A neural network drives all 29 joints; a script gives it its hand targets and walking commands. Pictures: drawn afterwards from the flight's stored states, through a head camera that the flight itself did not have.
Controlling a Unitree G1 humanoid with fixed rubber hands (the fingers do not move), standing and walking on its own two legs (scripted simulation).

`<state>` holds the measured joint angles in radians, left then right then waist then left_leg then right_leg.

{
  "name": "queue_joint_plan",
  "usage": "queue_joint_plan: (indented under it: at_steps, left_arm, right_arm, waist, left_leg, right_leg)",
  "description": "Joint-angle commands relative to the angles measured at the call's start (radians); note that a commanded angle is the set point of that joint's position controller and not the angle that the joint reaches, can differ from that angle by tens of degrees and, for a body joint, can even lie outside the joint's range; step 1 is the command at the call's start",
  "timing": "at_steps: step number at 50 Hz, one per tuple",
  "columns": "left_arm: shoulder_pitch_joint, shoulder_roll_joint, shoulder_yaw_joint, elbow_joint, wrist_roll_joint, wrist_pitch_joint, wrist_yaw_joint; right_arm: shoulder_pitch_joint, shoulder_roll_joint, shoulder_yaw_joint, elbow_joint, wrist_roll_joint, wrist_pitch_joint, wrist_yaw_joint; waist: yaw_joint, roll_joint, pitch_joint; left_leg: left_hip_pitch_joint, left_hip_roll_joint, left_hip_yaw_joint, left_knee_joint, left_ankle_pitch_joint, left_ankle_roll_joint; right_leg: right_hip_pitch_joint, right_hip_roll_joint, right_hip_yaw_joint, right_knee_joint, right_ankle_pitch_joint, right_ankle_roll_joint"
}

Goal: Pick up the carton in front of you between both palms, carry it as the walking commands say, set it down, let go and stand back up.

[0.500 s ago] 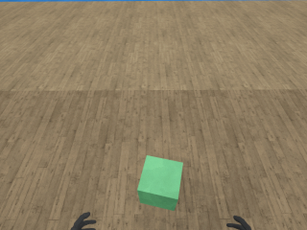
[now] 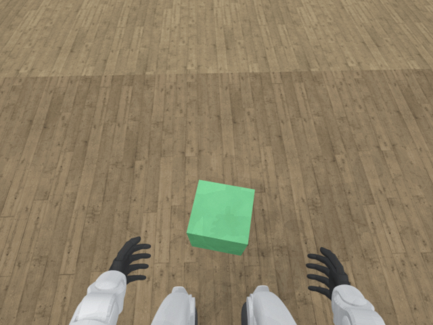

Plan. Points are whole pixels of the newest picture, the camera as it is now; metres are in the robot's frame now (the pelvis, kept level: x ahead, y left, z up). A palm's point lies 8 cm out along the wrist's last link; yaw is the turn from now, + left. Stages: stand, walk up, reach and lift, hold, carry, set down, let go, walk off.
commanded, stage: reach and lift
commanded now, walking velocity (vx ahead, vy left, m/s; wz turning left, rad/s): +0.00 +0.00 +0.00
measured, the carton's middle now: (221, 219) +0.46 -0.01 -0.58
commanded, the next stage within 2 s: none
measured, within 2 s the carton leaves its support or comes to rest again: neither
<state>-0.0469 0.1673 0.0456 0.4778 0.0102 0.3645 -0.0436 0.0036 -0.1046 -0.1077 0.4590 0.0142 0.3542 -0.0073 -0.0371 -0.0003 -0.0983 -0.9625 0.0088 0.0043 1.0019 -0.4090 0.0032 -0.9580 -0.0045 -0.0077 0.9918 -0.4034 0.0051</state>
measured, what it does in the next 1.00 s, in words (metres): lowers itself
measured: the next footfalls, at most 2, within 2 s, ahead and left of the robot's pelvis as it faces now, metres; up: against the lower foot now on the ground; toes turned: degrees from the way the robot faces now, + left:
none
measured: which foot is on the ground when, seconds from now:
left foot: down 0.00-1.00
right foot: down 0.00-1.00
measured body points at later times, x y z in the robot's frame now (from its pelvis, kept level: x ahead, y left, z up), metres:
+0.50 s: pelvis -0.06 +0.01 -0.05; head +0.20 +0.02 +0.32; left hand +0.45 +0.18 -0.14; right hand +0.38 -0.21 -0.14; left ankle +0.03 +0.12 -0.67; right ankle +0.03 -0.12 -0.67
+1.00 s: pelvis -0.03 +0.01 -0.10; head +0.30 +0.02 +0.21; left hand +0.52 +0.17 -0.25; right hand +0.45 -0.21 -0.24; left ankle +0.03 +0.12 -0.67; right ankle +0.03 -0.12 -0.67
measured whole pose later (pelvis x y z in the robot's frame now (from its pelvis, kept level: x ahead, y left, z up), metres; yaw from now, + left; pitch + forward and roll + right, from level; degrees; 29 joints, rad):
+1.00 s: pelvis -0.03 +0.01 -0.10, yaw -1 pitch +53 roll -3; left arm -1.23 0.31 0.30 1.06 0.12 0.11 -0.04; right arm -1.02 -0.09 -0.47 0.81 -0.06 0.08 -0.08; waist -0.08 0.02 -0.13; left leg -1.83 0.00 -0.01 1.32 -0.41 0.02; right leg -1.81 -0.01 -0.01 1.29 -0.40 0.03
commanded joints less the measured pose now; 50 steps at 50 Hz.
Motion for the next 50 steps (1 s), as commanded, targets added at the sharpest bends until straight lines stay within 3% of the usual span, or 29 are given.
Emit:
queue_joint_plan:
  at_steps: [1,4,7,13,21,29,35,39,45,50]
  left_arm:
    - [-0.252,0.091,0.025,-0.067,-0.013,0.033,0.002]
    - [-0.414,0.105,0.039,0.015,-0.024,0.077,-0.002]
    - [-0.558,0.120,0.060,0.097,-0.020,0.094,-0.004]
    - [-0.878,0.167,0.113,0.219,0.004,0.049,0.002]
    - [-1.225,0.253,0.127,0.372,-0.005,-0.050,0.019]
    - [-1.461,0.316,0.127,0.489,-0.011,-0.162,0.015]
    - [-1.485,0.312,0.165,0.486,0.040,-0.205,-0.003]
    - [-1.438,0.263,0.216,0.478,0.086,-0.230,-0.015]
    - [-1.372,0.216,0.265,0.497,0.125,-0.264,-0.008]
    - [-1.374,0.233,0.246,0.501,0.099,-0.281,0.013]
  right_arm:
    - [-0.213,-0.087,-0.018,-0.108,0.025,0.034,-0.015]
    - [-0.357,-0.084,-0.029,-0.058,0.047,0.081,-0.030]
    - [-0.480,-0.073,-0.060,-0.001,0.044,0.101,-0.049]
    - [-0.750,-0.067,-0.149,0.088,0.006,0.057,-0.094]
    - [-1.043,-0.097,-0.215,0.171,0.018,-0.054,-0.147]
    - [-1.222,-0.129,-0.248,0.230,0.040,-0.163,-0.141]
    - [-1.207,-0.122,-0.287,0.211,0.006,-0.209,-0.112]
    - [-1.168,-0.092,-0.328,0.214,-0.041,-0.243,-0.085]
    - [-1.143,-0.060,-0.368,0.250,-0.082,-0.283,-0.071]
    - [-1.157,-0.066,-0.357,0.277,-0.067,-0.292,-0.084]
  waist:
    - [-0.001,0.028,-0.314]
    - [-0.004,0.032,-0.297]
    - [-0.012,0.032,-0.322]
    - [-0.039,0.041,-0.414]
    - [-0.074,0.075,-0.641]
    - [-0.090,0.112,-0.840]
    - [-0.090,0.148,-1.014]
    - [-0.079,0.142,-0.959]
    - [-0.064,0.107,-0.873]
    - [-0.057,0.097,-0.879]
  left_leg:
    - [0.192,-0.034,-0.003,-0.085,0.119,0.006]
    - [0.159,-0.029,-0.002,-0.074,0.020,0.011]
    - [0.139,-0.030,-0.001,-0.061,-0.004,0.010]
    - [0.105,-0.043,-0.010,-0.031,0.008,0.001]
    - [0.080,-0.062,-0.013,0.016,0.074,-0.011]
    - [0.079,-0.068,-0.037,0.056,0.253,-0.011]
    - [0.200,-0.070,-0.057,0.088,0.544,-0.009]
    - [0.147,-0.062,-0.073,0.113,0.658,-0.009]
    - [-0.099,-0.060,-0.071,0.229,0.613,-0.012]
    - [-0.323,-0.069,-0.052,0.387,0.498,-0.014]
  right_leg:
    - [0.121,0.035,-0.014,-0.090,0.128,0.006]
    - [0.083,0.030,-0.020,-0.079,0.027,0.004]
    - [0.068,0.032,-0.026,-0.063,0.010,0.010]
    - [0.012,0.042,-0.044,-0.027,0.028,0.026]
    - [-0.070,0.052,-0.068,0.019,0.092,0.043]
    - [-0.172,0.064,-0.064,0.050,0.235,0.053]
    - [-0.222,0.076,-0.056,0.048,0.428,0.055]
    - [-0.328,0.076,-0.049,0.059,0.491,0.057]
    - [-0.489,0.073,-0.050,0.184,0.473,0.069]
    - [-0.575,0.076,-0.044,0.357,0.423,0.076]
